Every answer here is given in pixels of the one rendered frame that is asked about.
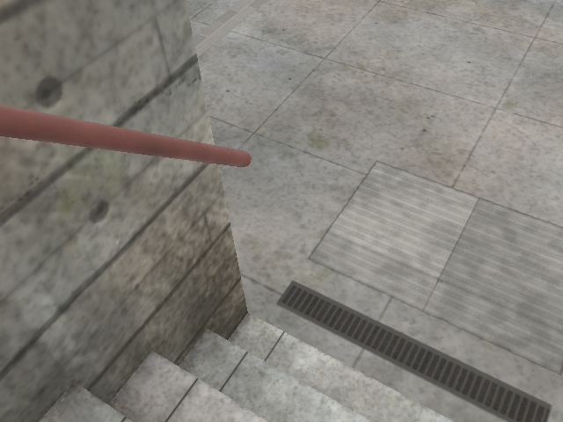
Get stairs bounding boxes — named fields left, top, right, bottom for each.
left=39, top=313, right=454, bottom=422

